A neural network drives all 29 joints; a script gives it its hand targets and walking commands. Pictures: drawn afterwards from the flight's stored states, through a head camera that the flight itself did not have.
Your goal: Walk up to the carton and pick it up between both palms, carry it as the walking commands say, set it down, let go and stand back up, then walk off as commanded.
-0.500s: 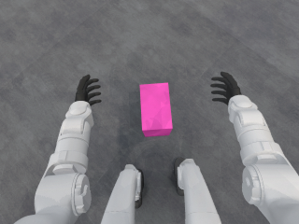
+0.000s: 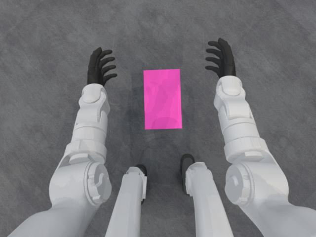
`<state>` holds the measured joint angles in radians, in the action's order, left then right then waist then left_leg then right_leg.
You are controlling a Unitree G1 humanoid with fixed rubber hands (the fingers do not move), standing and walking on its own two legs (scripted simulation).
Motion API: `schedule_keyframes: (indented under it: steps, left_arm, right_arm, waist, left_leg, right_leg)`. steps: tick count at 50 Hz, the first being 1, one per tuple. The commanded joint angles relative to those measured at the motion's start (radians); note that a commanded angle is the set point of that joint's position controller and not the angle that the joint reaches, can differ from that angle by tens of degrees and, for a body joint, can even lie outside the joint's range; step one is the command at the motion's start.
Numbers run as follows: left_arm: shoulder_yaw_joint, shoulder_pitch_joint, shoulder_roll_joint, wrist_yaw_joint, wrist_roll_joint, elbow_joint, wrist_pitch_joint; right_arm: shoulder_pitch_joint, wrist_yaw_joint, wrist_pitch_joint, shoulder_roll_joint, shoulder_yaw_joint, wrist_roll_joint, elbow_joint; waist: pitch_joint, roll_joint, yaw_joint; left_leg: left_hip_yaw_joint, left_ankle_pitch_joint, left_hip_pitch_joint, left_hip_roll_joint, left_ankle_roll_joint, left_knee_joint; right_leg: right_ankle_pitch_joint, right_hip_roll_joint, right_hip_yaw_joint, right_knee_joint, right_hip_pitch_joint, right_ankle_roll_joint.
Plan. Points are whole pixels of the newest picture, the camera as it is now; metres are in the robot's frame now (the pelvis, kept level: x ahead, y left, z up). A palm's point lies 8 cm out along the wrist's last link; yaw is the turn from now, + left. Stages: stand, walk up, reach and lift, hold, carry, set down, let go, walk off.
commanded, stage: reach and lift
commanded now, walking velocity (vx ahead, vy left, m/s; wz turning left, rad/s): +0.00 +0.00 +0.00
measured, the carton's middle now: (162, 103) +0.46 +0.01 -0.53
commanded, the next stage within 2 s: none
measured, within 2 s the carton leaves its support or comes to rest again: leaves its support in 1.92 s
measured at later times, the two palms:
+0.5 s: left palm (109, 102) +0.43 +0.18 -0.27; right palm (209, 91) +0.46 -0.14 -0.26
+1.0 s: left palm (117, 106) +0.44 +0.18 -0.40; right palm (194, 100) +0.45 -0.12 -0.41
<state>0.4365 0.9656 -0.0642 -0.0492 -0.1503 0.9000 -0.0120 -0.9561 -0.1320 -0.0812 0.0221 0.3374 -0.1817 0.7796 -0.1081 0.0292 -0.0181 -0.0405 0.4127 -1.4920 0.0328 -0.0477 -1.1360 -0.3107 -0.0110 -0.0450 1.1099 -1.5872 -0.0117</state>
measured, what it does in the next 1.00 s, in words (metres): lowers itself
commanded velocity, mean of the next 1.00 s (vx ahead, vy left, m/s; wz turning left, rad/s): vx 0.00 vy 0.00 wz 0.00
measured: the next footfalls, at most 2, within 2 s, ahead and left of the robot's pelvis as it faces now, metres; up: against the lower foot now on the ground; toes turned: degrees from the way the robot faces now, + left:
none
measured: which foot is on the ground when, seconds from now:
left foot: down 0.00-1.00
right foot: down 0.00-1.00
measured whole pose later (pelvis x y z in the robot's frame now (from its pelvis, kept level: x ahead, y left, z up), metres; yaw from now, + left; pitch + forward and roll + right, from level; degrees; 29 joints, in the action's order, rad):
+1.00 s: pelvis -0.07 +0.00 -0.23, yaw +4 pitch +47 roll +6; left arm 0.30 1.28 -0.23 -0.09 0.05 1.08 -0.03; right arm -1.36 -0.13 -0.05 0.16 0.26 -0.10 1.11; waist 0.12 -0.01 0.00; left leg -0.04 0.59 -2.21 0.11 -0.11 -1.98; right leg -0.42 -0.08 -0.12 1.94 -2.33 0.06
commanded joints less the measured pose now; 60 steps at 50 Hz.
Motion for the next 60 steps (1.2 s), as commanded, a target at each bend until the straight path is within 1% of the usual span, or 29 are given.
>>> schedule_keyframes:
  steps: [1, 4, 6, 8, 10, 12, 15, 18, 20, 23, 25, 29, 32, 33, 37, 39, 41, 42, 43, 44, 46, 48, 50, 54, 56, 57, 58, 59, 60]
  left_arm:
    - [-0.018, 0.068, -0.104, 0.006, 0.010, -0.226, 0.101]
    - [-0.024, 0.024, -0.080, -0.001, 0.001, -0.258, 0.102]
    - [-0.087, 0.034, 0.004, -0.004, 0.006, -0.242, 0.076]
    - [-0.098, -0.012, 0.057, -0.008, -0.001, -0.159, 0.057]
    - [-0.141, 0.047, 0.096, -0.020, 0.002, -0.132, 0.035]
    - [-0.129, 0.009, 0.065, -0.043, 0.014, -0.122, 0.042]
    - [-0.156, 0.060, 0.043, -0.073, 0.050, -0.169, 0.037]
    - [-0.117, 0.132, -0.072, -0.096, 0.026, -0.208, 0.037]
    - [-0.100, 0.190, -0.122, -0.106, 0.025, -0.225, 0.027]
    - [-0.125, 0.214, -0.114, -0.096, 0.060, -0.232, 0.025]
    - [-0.175, 0.246, -0.088, -0.093, 0.114, -0.237, 0.013]
    - [-0.292, 0.373, -0.039, -0.076, 0.220, -0.245, -0.029]
    - [-0.252, 0.435, -0.095, -0.086, 0.171, -0.137, -0.055]
    - [-0.227, 0.430, -0.115, -0.091, 0.137, -0.081, -0.059]
    - [-0.059, 0.437, -0.228, -0.094, 0.018, 0.095, -0.053]
    - [-0.031, 0.464, -0.243, -0.084, 0.007, 0.126, -0.041]
    - [-0.038, 0.494, -0.228, -0.063, 0.038, 0.162, -0.029]
    - [-0.050, 0.525, -0.213, -0.052, 0.064, 0.152, -0.020]
    - [-0.070, 0.516, -0.199, -0.040, 0.098, 0.167, -0.014]
    - [-0.109, 0.566, -0.182, -0.030, 0.144, 0.127, -0.001]
    - [-0.183, 0.622, -0.153, -0.018, 0.233, 0.074, 0.016]
    - [-0.264, 0.630, -0.140, -0.024, 0.298, 0.020, 0.029]
    - [-0.283, 0.616, -0.169, -0.048, 0.304, -0.002, 0.031]
    - [-0.221, 0.502, -0.273, -0.115, 0.185, 0.055, 0.042]
    - [-0.159, 0.478, -0.328, -0.129, 0.113, 0.128, 0.060]
    - [-0.167, 0.463, -0.317, -0.128, 0.102, 0.139, 0.070]
    - [-0.172, 0.468, -0.319, -0.124, 0.091, 0.120, 0.082]
    - [-0.189, 0.485, -0.296, -0.113, 0.095, 0.091, 0.091]
    - [-0.223, 0.527, -0.262, -0.105, 0.116, 0.028, 0.095]
  right_arm:
    - [-0.096, 0.020, 0.068, -0.102, -0.060, -0.001, -0.190]
    - [-0.010, 0.036, 0.084, -0.009, -0.002, -0.042, -0.098]
    - [0.035, 0.048, 0.097, 0.061, 0.038, -0.054, 0.005]
    - [0.084, 0.058, 0.111, 0.059, 0.051, -0.056, 0.043]
    - [0.000, 0.065, 0.127, 0.094, 0.102, -0.044, 0.026]
    - [-0.009, 0.058, 0.154, 0.131, 0.121, -0.039, 0.002]
    - [-0.118, 0.060, 0.168, 0.136, 0.040, 0.063, -0.081]
    - [-0.204, 0.067, 0.138, 0.103, -0.052, 0.144, -0.110]
    - [-0.261, 0.067, 0.113, 0.108, -0.077, 0.165, -0.111]
    - [-0.246, 0.064, 0.089, 0.113, -0.088, 0.150, -0.056]
    - [-0.250, 0.040, 0.077, 0.199, -0.048, 0.122, -0.038]
    - [-0.332, 0.006, 0.044, 0.269, -0.020, 0.092, -0.035]
    - [-0.420, 0.004, 0.031, 0.272, -0.010, 0.101, 0.055]
    - [-0.460, 0.006, 0.028, 0.270, -0.018, 0.121, 0.052]
    - [-0.571, 0.036, 0.021, 0.174, -0.116, 0.204, 0.127]
    - [-0.585, 0.048, 0.009, 0.144, -0.145, 0.208, 0.209]
    - [-0.571, 0.048, 0.004, 0.122, -0.140, 0.185, 0.293]
    - [-0.553, 0.039, 0.005, 0.130, -0.122, 0.152, 0.325]
    - [-0.546, 0.034, 0.009, 0.138, -0.113, 0.136, 0.346]
    - [-0.546, 0.023, 0.020, 0.169, -0.088, 0.101, 0.341]
    - [-0.585, -0.008, 0.055, 0.241, -0.054, 0.046, 0.255]
    - [-0.598, -0.030, 0.079, 0.267, -0.061, 0.059, 0.223]
    - [-0.610, -0.036, 0.092, 0.267, -0.097, 0.120, 0.166]
    - [-0.694, -0.021, 0.117, 0.267, -0.232, 0.322, -0.026]
    - [-0.658, -0.001, 0.119, 0.221, -0.300, 0.380, 0.059]
    - [-0.610, 0.008, 0.110, 0.180, -0.333, 0.402, 0.129]
    - [-0.543, 0.018, 0.100, 0.154, -0.346, 0.405, 0.205]
    - [-0.510, 0.027, 0.095, 0.127, -0.350, 0.401, 0.246]
    - [-0.498, 0.029, 0.102, 0.153, -0.315, 0.380, 0.263]
  waist:
    - [-0.979, 0.157, -0.046]
    - [-0.916, 0.042, -0.038]
    - [-0.817, -0.081, 0.018]
    - [-0.690, -0.104, 0.041]
    - [-0.621, -0.136, 0.074]
    - [-0.743, -0.129, 0.075]
    - [-0.920, -0.105, 0.000]
    - [-1.039, -0.014, -0.091]
    - [-1.090, 0.040, -0.098]
    - [-1.044, 0.074, -0.043]
    - [-1.088, 0.034, 0.036]
    - [-1.046, -0.034, 0.130]
    - [-0.868, -0.071, 0.076]
    - [-0.798, -0.101, 0.030]
    - [-0.618, -0.016, -0.168]
    - [-0.618, 0.052, -0.174]
    - [-0.587, 0.100, -0.128]
    - [-0.600, 0.118, -0.057]
    - [-0.584, 0.133, -0.033]
    - [-0.593, 0.140, 0.046]
    - [-0.691, 0.125, 0.141]
    - [-0.837, 0.094, 0.156]
    - [-0.918, 0.039, 0.105]
    - [-1.023, -0.025, -0.136]
    - [-0.956, -0.015, -0.227]
    - [-0.944, -0.027, -0.250]
    - [-0.872, -0.031, -0.233]
    - [-0.836, -0.027, -0.206]
    - [-0.781, -0.050, -0.139]
  left_leg:
    - [0.066, -0.441, -0.299, 0.092, 0.018, 0.151]
    - [0.040, -0.487, -0.032, 0.082, -0.017, 0.130]
    - [0.012, -0.481, 0.253, 0.065, -0.061, 0.049]
    - [0.030, -0.358, 0.201, 0.061, -0.085, 0.012]
    - [0.034, -0.387, 0.123, 0.061, -0.083, -0.006]
    - [0.002, -0.707, 0.162, 0.054, -0.087, -0.058]
    - [0.003, -0.744, 0.223, 0.064, -0.079, -0.160]
    - [0.068, -0.572, 0.025, 0.077, -0.055, -0.223]
    - [0.102, -0.410, -0.063, 0.085, -0.043, -0.251]
    - [0.109, -0.381, -0.152, 0.089, -0.047, -0.296]
    - [0.103, -0.364, -0.101, 0.091, -0.055, -0.334]
    - [0.115, -0.154, -0.060, 0.089, -0.058, -0.384]
    - [0.126, 0.043, -0.149, 0.078, -0.056, -0.404]
    - [0.137, 0.094, -0.183, 0.077, -0.055, -0.413]
    - [0.160, 0.160, -0.394, 0.077, -0.027, -0.492]
    - [0.163, 0.171, -0.465, 0.076, -0.014, -0.528]
    - [0.149, 0.156, -0.534, 0.078, -0.005, -0.579]
    - [0.146, 0.154, -0.556, 0.075, -0.002, -0.608]
    - [0.144, 0.143, -0.589, 0.077, -0.010, -0.628]
    - [0.123, 0.128, -0.598, 0.075, -0.012, -0.649]
    - [0.102, 0.068, -0.557, 0.070, -0.011, -0.692]
    - [0.108, 0.020, -0.458, 0.069, -0.023, -0.717]
    - [0.109, -0.043, -0.341, 0.061, -0.025, -0.746]
    - [0.149, -0.195, -0.224, 0.057, -0.019, -0.794]
    - [0.152, -0.191, -0.314, 0.057, -0.010, -0.801]
    - [0.152, -0.212, -0.298, 0.057, -0.009, -0.799]
    - [0.150, -0.209, -0.329, 0.055, -0.014, -0.802]
    - [0.139, -0.222, -0.325, 0.053, -0.011, -0.815]
    - [0.124, -0.252, -0.334, 0.051, -0.017, -0.820]
  right_leg:
    - [1.053, 0.007, -0.143, 0.071, 1.297, 0.035]
    - [0.777, -0.023, -0.050, 0.048, 0.871, 0.035]
    - [0.433, -0.071, 0.052, 0.023, 0.393, 0.027]
    - [0.304, -0.072, 0.065, 0.010, 0.256, 0.014]
    - [0.301, -0.082, 0.087, 0.062, 0.185, 0.030]
    - [0.503, -0.098, 0.076, 0.109, 0.206, 0.041]
    - [0.450, -0.107, 0.072, 0.196, 0.180, 0.047]
    - [0.480, -0.098, 0.043, 0.302, 0.351, 0.064]
    - [0.421, -0.098, 0.052, 0.354, 0.417, 0.071]
    - [0.459, -0.086, 0.070, 0.415, 0.406, 0.072]
    - [0.445, -0.088, 0.089, 0.441, 0.354, 0.065]
    - [0.189, -0.086, 0.126, 0.450, 0.245, 0.060]
    - [-0.027, -0.080, 0.127, 0.475, 0.114, 0.060]
    - [-0.087, -0.079, 0.114, 0.483, 0.062, 0.059]
    - [-0.197, -0.078, 0.072, 0.558, -0.001, 0.066]
    - [-0.226, -0.081, 0.044, 0.582, 0.062, 0.066]
    - [-0.215, -0.081, 0.037, 0.615, 0.062, 0.068]
    - [-0.196, -0.089, 0.041, 0.633, 0.084, 0.065]
    - [-0.193, -0.081, 0.027, 0.633, 0.109, 0.067]
    - [-0.137, -0.079, 0.033, 0.660, 0.110, 0.063]
    - [-0.003, -0.079, 0.052, 0.695, 0.151, 0.063]
    - [0.102, -0.071, 0.069, 0.723, 0.219, 0.061]
    - [0.152, -0.071, 0.089, 0.768, 0.195, 0.068]
    - [0.226, -0.082, 0.075, 0.835, 0.151, 0.079]
    - [0.242, -0.077, 0.054, 0.885, 0.141, 0.076]
    - [0.265, -0.078, 0.047, 0.895, 0.144, 0.079]
    - [0.267, -0.078, 0.041, 0.901, 0.107, 0.075]
    - [0.289, -0.075, 0.033, 0.902, 0.093, 0.074]
    - [0.311, -0.077, 0.041, 0.908, 0.025, 0.067]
